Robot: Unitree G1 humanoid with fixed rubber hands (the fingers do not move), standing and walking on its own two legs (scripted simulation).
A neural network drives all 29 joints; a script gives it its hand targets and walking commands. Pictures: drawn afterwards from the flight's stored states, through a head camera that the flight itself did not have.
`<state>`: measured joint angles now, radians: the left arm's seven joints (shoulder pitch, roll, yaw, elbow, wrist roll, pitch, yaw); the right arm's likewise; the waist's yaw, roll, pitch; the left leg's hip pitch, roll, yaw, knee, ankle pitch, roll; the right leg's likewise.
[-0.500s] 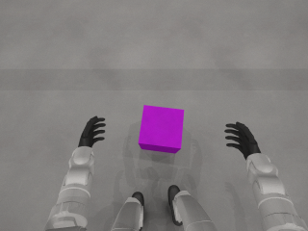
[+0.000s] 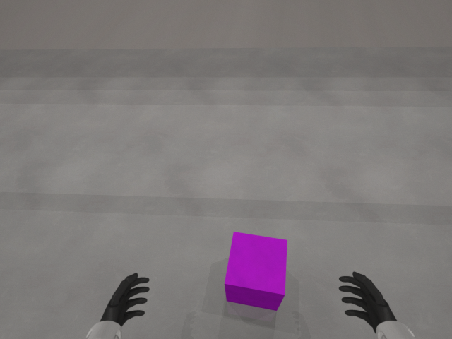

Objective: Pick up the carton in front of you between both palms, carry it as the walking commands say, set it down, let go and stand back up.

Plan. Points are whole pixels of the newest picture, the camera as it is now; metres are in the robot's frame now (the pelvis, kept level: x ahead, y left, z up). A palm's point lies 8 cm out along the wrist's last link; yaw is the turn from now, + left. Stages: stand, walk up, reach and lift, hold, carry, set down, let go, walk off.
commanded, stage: let go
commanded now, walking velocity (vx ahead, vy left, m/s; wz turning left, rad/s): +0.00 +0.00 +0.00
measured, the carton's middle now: (255, 271) +0.43 -0.06 -0.65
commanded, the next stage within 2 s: stand in 0.34 s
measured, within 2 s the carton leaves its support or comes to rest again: neither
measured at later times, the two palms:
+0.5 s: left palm (103, 338) +0.13 +0.25 -0.08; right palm (410, 325) +0.16 -0.29 -0.08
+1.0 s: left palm out of the picture +0.10 +0.24 -0.09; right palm out of the picture +0.11 -0.31 -0.10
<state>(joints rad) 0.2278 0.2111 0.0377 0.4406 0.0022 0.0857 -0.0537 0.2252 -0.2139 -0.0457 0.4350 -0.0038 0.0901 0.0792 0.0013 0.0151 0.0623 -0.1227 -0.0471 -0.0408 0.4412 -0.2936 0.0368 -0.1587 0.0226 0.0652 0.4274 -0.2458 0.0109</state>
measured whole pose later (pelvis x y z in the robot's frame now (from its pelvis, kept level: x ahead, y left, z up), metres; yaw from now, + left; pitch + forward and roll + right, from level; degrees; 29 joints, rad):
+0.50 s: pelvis +0.00 -0.02 -0.01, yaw +1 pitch -2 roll +0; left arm 0.22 0.26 0.07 0.65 0.02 0.02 0.01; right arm 0.20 -0.28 -0.07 0.59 -0.02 0.04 0.00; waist 0.00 0.03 0.01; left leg -0.15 -0.02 -0.06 0.53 -0.34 0.01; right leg -0.19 0.04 0.03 0.52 -0.29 -0.02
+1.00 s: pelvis -0.01 -0.03 +0.00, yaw +1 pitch -2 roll +0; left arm 0.20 0.27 0.06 0.79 0.02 -0.01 0.02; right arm 0.22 -0.30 -0.05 0.76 -0.02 -0.01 -0.03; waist 0.00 0.03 0.03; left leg -0.14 -0.01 -0.06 0.49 -0.31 -0.01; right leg -0.18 0.05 0.02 0.50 -0.28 -0.04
